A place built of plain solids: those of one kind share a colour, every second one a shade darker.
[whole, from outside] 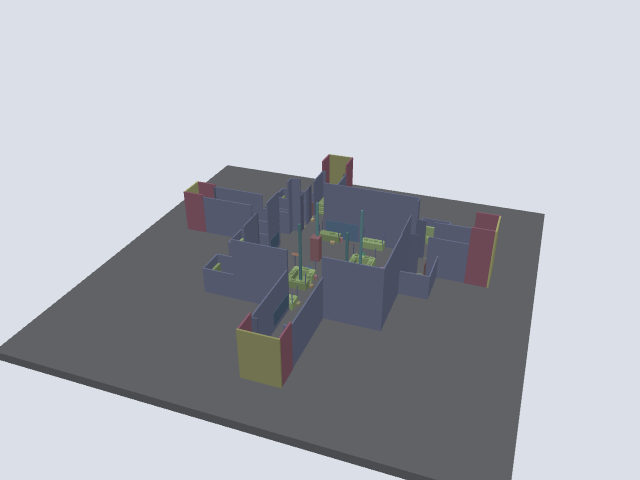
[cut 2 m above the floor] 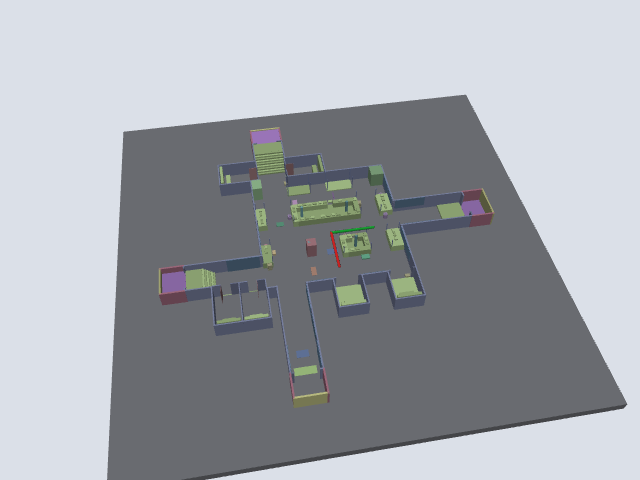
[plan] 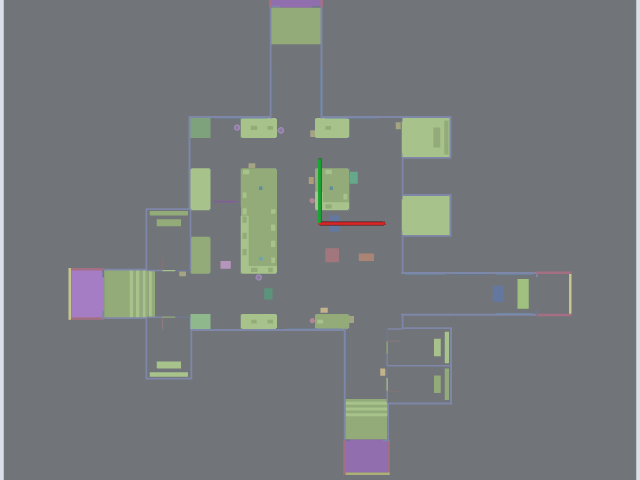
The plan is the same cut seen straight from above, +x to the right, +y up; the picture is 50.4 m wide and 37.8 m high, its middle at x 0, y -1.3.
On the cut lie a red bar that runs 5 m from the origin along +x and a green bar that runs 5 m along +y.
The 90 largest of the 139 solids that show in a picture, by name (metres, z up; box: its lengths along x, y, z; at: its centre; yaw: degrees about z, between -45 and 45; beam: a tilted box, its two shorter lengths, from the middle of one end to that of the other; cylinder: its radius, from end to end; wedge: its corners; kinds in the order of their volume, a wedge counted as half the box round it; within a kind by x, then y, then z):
{
 "wall_1": {"box": [3.55, 0.15, 5.25], "at": [-15.38, -7.46, 2.57]},
 "wall_2": {"box": [3.55, 0.15, 5.25], "at": [-15.38, -3.63, 2.57]},
 "wall_3": {"box": [0.15, 4.88, 3.05], "at": [-13.68, -9.85, 1.48]},
 "wall_4": {"box": [0.15, 4.88, 3.05], "at": [-13.68, -1.24, 1.48]},
 "wall_5": {"box": [3.52, 0.15, 3.05], "at": [-11.99, 1.13, 1.48]},
 "wall_6": {"box": [3.7, 0.15, 3.05], "at": [-11.9, -12.22, 1.48]},
 "wall_7": {"box": [0.15, 7.41, 7.69], "at": [-10.28, 4.76, 3.79]},
 "wall_8": {"box": [0.12, 4.76, 7.69], "at": [-10.2, -1.33, 3.79]},
 "wall_9": {"box": [0.15, 3.98, 3.05], "at": [-10.12, -10.3, 1.48]},
 "wall_10": {"box": [6.54, 0.15, 7.69], "at": [-7.08, 8.39, 3.79]},
 "wall_11": {"box": [12.27, 0.15, 7.69], "at": [-4.11, -8.39, 3.79]},
 "wall_12": {"box": [0.15, 8.88, 5.25], "at": [-3.89, 12.71, 2.57]},
 "wall_13": {"box": [0.15, 8.88, 5.25], "at": [0.12, 12.71, 2.57]},
 "wall_14": {"box": [0.15, 8.88, 5.25], "at": [1.95, -12.71, 2.57]},
 "wall_15": {"box": [6.43, 0.15, 7.69], "at": [3.25, 8.39, 3.79]},
 "wall_16": {"box": [0.15, 3.04, 5.25], "at": [5.36, -15.63, 2.57]},
 "wall_17": {"box": [1.14, 0.12, 7.69], "at": [5.86, -8.31, 3.79]},
 "wall_18": {"box": [0.15, 1.25, 7.69], "at": [6.5, -7.73, 3.79]},
 "wall_19": {"box": [0.15, 3.07, 7.69], "at": [6.5, -2.44, 3.79]},
 "wall_20": {"box": [0.15, 3.07, 7.69], "at": [6.5, 3.71, 3.79]},
 "wall_21": {"box": [4.95, 0.12, 3.05], "at": [7.76, -11.21, 1.48]},
 "wall_22": {"box": [5.07, 0.15, 3.05], "at": [7.85, -14.18, 1.48]},
 "wall_23": {"box": [3.85, 0.15, 3.25], "at": [8.31, -7.18, 1.57]},
 "wall_24": {"box": [3.85, 0.15, 3.25], "at": [8.31, -3.9, 1.57]},
 "wall_25": {"box": [3.92, 0.15, 3.22], "at": [8.39, 8.39, 1.56]},
 "wall_26": {"box": [3.89, 0.15, 3.22], "at": [8.4, -0.98, 1.56]},
 "wall_27": {"box": [3.89, 0.15, 3.22], "at": [8.4, 2.24, 1.56]},
 "wall_28": {"box": [3.89, 0.15, 3.22], "at": [8.4, 5.17, 1.56]},
 "wall_29": {"box": [3.96, 0.15, 3.05], "at": [8.41, -8.24, 1.48]},
 "wall_30": {"box": [0.15, 3.37, 3.22], "at": [10.28, 0.63, 1.56]},
 "wall_31": {"box": [0.15, 3.37, 3.22], "at": [10.28, 6.78, 1.56]},
 "wall_32": {"box": [0.15, 3.04, 3.05], "at": [10.32, -12.73, 1.48]},
 "wall_33": {"box": [0.15, 3.04, 3.05], "at": [10.32, -9.69, 1.48]},
 "wall_34": {"box": [6.99, 0.15, 5.25], "at": [13.65, -7.18, 2.57]},
 "wall_35": {"box": [6.99, 0.15, 5.25], "at": [13.65, -3.9, 2.57]},
 "piece_1": {"box": [1.77, 3.67, 1.93], "at": [-16.11, -5.54, 0.91]},
 "piece_2": {"box": [0.25, 3.69, 1.93], "at": [-15.1, -5.54, 0.91]},
 "piece_3": {"box": [0.25, 3.69, 1.72], "at": [-14.85, -5.54, 0.81]},
 "piece_4": {"box": [0.25, 3.69, 1.51], "at": [-14.61, -5.54, 0.71]},
 "piece_5": {"box": [0.25, 3.69, 1.3], "at": [-14.36, -5.54, 0.6]},
 "piece_6": {"box": [0.25, 3.69, 1.09], "at": [-14.11, -5.54, 0.5]},
 "piece_7": {"box": [0.25, 3.69, 0.89], "at": [-13.87, -5.54, 0.39]},
 "piece_8": {"box": [3.0, 0.35, 2.05], "at": [-11.9, -11.89, 0.97]},
 "piece_9": {"box": [1.9, 0.55, 0.95], "at": [-11.9, -11.14, 0.42]},
 "piece_10": {"box": [1.9, 0.55, 0.95], "at": [-11.9, 0.06, 0.42]},
 "piece_11": {"box": [3.0, 0.35, 2.05], "at": [-11.9, 0.81, 0.97]},
 "piece_12": {"box": [1.58, 3.31, 0.17], "at": [-9.41, 2.7, 0.04]},
 "piece_13": {"box": [0.62, 3.95, 0.95], "at": [-5.93, -1.36, 0.42]},
 "piece_14": {"box": [0.62, 2.42, 0.95], "at": [-5.93, 2.52, 0.42]},
 "piece_15": {"box": [2.85, 1.19, 0.95], "at": [-4.81, -7.72, 0.42]},
 "piece_16": {"box": [2.85, 0.62, 0.95], "at": [-4.81, -3.65, 0.42]},
 "piece_17": {"box": [2.81, 8.28, 0.17], "at": [-4.81, 0.2, 0.04]},
 "piece_18": {"box": [2.85, 0.62, 0.95], "at": [-4.81, 4.05, 0.42]},
 "piece_19": {"box": [2.85, 1.58, 0.95], "at": [-4.81, 7.52, 0.42]},
 "piece_20": {"box": [0.62, 7.08, 0.95], "at": [-3.69, 0.2, 0.42]},
 "piece_21": {"box": [3.85, 2.63, 0.24], "at": [-1.89, 15.68, 0.07]},
 "piece_22": {"box": [2.69, 1.19, 0.95], "at": [0.96, -7.72, 0.42]},
 "piece_23": {"box": [2.69, 0.62, 0.95], "at": [0.96, 1.35, 0.42]},
 "piece_24": {"box": [2.65, 3.27, 0.17], "at": [0.96, 2.7, 0.04]},
 "piece_25": {"box": [2.69, 0.62, 0.95], "at": [0.96, 4.05, 0.42]},
 "piece_26": {"box": [2.69, 1.58, 0.95], "at": [0.96, 7.52, 0.42]},
 "piece_27": {"box": [0.62, 2.07, 0.95], "at": [1.99, 2.7, 0.42]},
 "piece_28": {"box": [3.26, 1.82, 1.2], "at": [3.66, -16.09, 0.55]},
 "piece_29": {"box": [3.28, 0.23, 1.2], "at": [3.66, -15.06, 0.55]},
 "piece_30": {"box": [3.77, 3.07, 0.22], "at": [8.31, 0.63, 0.06]},
 "piece_31": {"box": [3.77, 3.07, 0.22], "at": [8.31, 6.78, 0.06]},
 "piece_32": {"box": [0.55, 1.57, 0.95], "at": [9.2, 0.63, 0.59]},
 "piece_33": {"box": [0.55, 1.57, 0.95], "at": [9.2, 6.78, 0.59]},
 "piece_34": {"box": [0.35, 2.67, 2.05], "at": [9.95, 0.63, 1.15]},
 "piece_35": {"box": [0.35, 2.67, 2.05], "at": [9.95, 6.78, 1.15]},
 "piece_36": {"box": [0.35, 2.5, 2.05], "at": [9.99, -12.66, 0.97]},
 "piece_37": {"box": [0.35, 2.5, 2.05], "at": [9.99, -9.76, 0.97]},
 "street_1": {"box": [2.6, 3.67, 1.93], "at": [-18.3, -5.54, 0.91]},
 "street_2": {"box": [3.85, 2.6, 0.24], "at": [-1.89, 18.3, 0.07]},
 "street_3": {"box": [3.26, 2.6, 1.2], "at": [3.66, -18.3, 0.55]},
 "wing_1": {"box": [2.78, 0.2, 7.43], "at": [-18.41, -7.48, 3.66]},
 "wing_2": {"box": [2.78, 0.2, 7.43], "at": [-18.41, -3.61, 3.66]},
 "wing_3": {"box": [0.2, 2.78, 5.74], "at": [-3.91, 18.41, 2.82]},
 "wing_4": {"box": [0.2, 2.78, 5.74], "at": [0.14, 18.41, 2.82]},
 "wing_5": {"box": [0.2, 2.78, 6.7], "at": [1.93, -18.41, 3.3]},
 "wing_6": {"box": [0.2, 2.78, 6.7], "at": [5.39, -18.41, 3.3]},
 "wing_7": {"box": [2.78, 0.2, 5.55], "at": [18.41, -7.21, 2.73]},
 "wing_8": {"box": [2.78, 0.2, 5.55], "at": [18.41, -3.88, 2.73]},
 "opp_1": {"box": [0.2, 4.08, 7.43], "at": [-19.7, -5.54, 3.66]},
 "opp_2": {"box": [4.25, 0.2, 5.74], "at": [-1.89, 19.7, 2.82]},
 "opp_3": {"box": [3.66, 0.2, 6.7], "at": [3.66, -19.7, 3.3]},
 "opp_4": {"box": [0.2, 3.53, 5.55], "at": [19.7, -5.54, 2.73]},
 "store_1": {"box": [1.58, 1.19, 2.45], "at": [-9.41, -7.72, 1.18]},
 "store_2": {"box": [1.58, 1.58, 2.45], "at": [-9.41, 7.52, 1.18]},
 "pillar_1": {"box": [1.1, 1.1, 3.25], "at": [0.96, -2.5, 1.57]}
}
